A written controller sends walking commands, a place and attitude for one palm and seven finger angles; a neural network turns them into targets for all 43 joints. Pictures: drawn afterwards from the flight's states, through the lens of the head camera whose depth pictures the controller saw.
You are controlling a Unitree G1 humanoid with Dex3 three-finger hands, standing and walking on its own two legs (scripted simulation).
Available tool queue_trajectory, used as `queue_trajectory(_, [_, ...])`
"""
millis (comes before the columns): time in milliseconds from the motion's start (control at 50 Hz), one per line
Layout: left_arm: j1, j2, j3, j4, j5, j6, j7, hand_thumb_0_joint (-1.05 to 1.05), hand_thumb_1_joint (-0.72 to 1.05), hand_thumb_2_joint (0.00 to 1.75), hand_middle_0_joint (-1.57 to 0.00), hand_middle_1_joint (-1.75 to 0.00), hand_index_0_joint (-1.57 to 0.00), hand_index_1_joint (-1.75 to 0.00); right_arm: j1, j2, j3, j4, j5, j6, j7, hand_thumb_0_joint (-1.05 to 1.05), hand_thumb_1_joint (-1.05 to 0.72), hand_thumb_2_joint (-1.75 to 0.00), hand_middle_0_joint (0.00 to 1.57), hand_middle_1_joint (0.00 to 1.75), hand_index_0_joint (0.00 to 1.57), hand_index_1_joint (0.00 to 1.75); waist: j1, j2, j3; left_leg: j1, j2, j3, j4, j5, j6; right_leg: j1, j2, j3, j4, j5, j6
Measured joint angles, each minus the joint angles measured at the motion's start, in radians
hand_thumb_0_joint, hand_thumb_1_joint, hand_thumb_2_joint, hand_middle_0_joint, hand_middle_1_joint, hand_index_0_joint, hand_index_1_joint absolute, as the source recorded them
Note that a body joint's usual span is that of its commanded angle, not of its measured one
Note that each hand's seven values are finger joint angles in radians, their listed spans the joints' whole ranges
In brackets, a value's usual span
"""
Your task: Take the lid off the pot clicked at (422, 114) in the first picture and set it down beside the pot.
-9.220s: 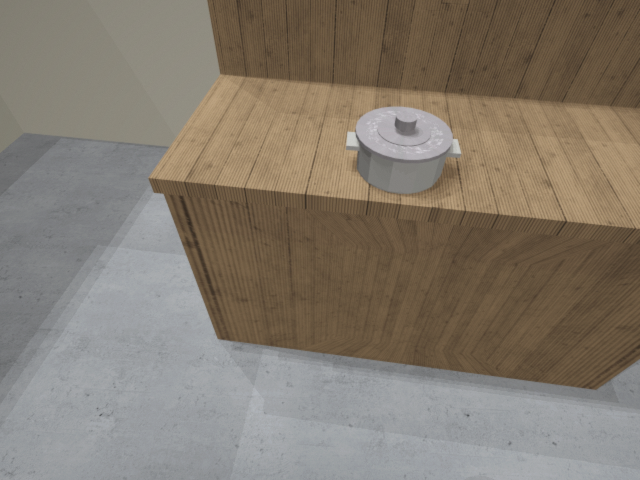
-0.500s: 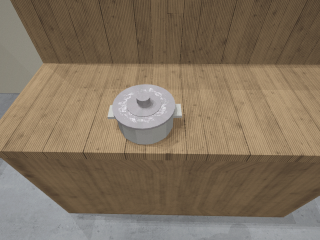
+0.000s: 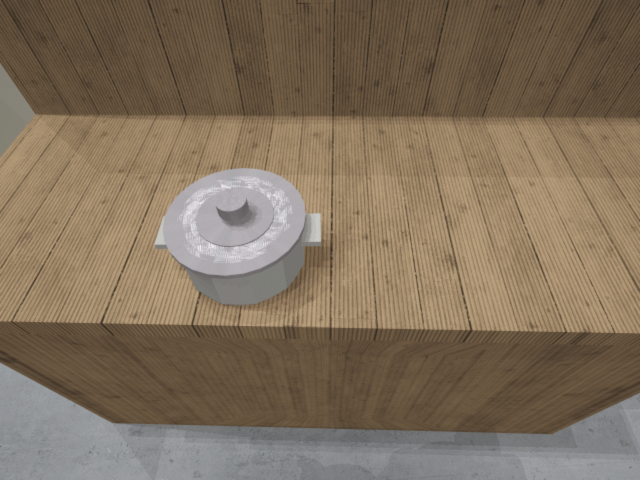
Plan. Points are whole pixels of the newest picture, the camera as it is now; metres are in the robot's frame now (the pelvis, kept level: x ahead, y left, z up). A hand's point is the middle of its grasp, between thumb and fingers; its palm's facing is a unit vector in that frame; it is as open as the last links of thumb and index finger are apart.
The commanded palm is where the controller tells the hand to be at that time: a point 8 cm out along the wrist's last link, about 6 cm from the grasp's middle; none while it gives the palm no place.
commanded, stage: come to a stop and stand still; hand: left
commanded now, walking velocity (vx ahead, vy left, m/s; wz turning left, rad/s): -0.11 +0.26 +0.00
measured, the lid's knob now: (232, 204) +0.43 +0.14 +0.10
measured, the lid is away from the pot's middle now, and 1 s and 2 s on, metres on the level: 0.00 0.00 0.00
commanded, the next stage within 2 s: look again from close up in 0.80 s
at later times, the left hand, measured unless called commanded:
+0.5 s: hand out of the picture +0.02 +0.21 -0.15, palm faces +0.02 -0.95 -0.30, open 7.4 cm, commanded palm none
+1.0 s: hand out of the picture +0.00 +0.17 -0.16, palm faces -0.03 -0.98 -0.20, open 7.4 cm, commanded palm none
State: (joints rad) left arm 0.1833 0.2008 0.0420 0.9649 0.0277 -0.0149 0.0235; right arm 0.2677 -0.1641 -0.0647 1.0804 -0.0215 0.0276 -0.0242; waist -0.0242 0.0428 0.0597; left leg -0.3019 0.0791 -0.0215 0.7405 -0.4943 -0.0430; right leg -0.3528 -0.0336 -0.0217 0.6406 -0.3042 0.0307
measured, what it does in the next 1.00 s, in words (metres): steps on the spot: left foot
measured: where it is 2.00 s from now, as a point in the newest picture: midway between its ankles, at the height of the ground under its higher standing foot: outside the picture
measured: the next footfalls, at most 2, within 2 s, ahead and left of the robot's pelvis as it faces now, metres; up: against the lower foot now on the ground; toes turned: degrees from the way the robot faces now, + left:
left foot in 0.10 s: +0.03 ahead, +0.10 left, +0.00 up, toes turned +1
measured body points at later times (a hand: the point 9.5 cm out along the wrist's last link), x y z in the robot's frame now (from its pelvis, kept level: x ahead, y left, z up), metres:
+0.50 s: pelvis -0.02 +0.01 +0.01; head -0.03 -0.01 +0.45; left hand +0.02 +0.26 -0.13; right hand +0.06 -0.22 -0.14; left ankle -0.01 +0.10 -0.72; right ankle +0.02 -0.14 -0.72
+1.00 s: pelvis -0.01 -0.01 +0.02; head +0.01 -0.01 +0.46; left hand +0.00 +0.22 -0.14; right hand -0.03 -0.23 -0.14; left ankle -0.01 +0.10 -0.72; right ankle +0.02 -0.14 -0.72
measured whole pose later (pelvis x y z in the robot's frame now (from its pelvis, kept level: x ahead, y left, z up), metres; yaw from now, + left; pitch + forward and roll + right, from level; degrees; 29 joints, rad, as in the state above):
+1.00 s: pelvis -0.01 -0.01 +0.02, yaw -1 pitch +0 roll +1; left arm 0.29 0.16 -0.02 1.05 0.02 0.00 0.03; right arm 0.34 -0.15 0.00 1.04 -0.01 -0.01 -0.01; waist -0.01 0.00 0.04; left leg -0.22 -0.01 0.06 0.49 -0.27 0.02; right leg -0.29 -0.03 0.01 0.52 -0.22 0.02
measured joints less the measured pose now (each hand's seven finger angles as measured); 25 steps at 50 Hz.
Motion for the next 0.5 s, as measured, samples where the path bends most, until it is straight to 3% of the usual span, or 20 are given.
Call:
queue_trajectory(100, [-0.009,-0.031,-0.021,0.015,0.004,-0.001,0.017,0.0,0.9,0.89,-0.2,-0.29,-0.2,-0.3,-0.034,-0.027,-0.005,-0.016,0.018,0.002,-0.003,0.0,-0.91,-0.9,0.2,0.3,0.2,0.3,-0.003,0.002,0.014,0.001,-0.06,0.045,-0.037,0.025,-0.001,0.027,0.002,-0.014,-0.002,-0.011,-0.015])
queue_trajectory(180, [-0.006,-0.027,-0.019,0.02,-0.003,0.019,0.024,0.0,0.9,0.89,-0.2,-0.29,-0.2,-0.3,-0.07,-0.006,0.004,-0.033,0.019,-0.002,0.001,0.0,-0.91,-0.9,0.19,0.3,0.2,0.3,0.018,-0.07,0.03,0.064,-0.1,0.074,-0.141,0.153,0.056,0.037,-0.022,0.026,0.001,-0.007,-0.007])
queue_trajectory(320, [-0.006,-0.028,-0.023,0.011,-0.006,0.028,0.028,0.01,0.9,0.89,-0.21,-0.29,-0.2,-0.3,-0.096,-0.001,0.014,-0.089,0.013,-0.002,0.004,0.0,-0.91,-0.9,0.2,0.3,0.2,0.3,0.039,-0.042,0.042,0.05,-0.096,0.071,-0.154,0.179,0.074,0.044,-0.021,0.009,-0.05,0.039,0.003])
queue_trajectory(500, [0.095,-0.001,-0.037,0.013,-0.002,0.045,0.016,0.01,0.9,0.89,-0.2,-0.29,-0.2,-0.3,-0.043,-0.022,0.037,-0.177,0.004,-0.005,0.024,0.0,-0.92,-0.9,0.2,0.3,0.2,0.3,0.037,-0.002,-0.05,0.056,-0.106,0.083,-0.141,0.178,0.084,0.04,-0.028,0.025,-0.025,0.04,-0.01])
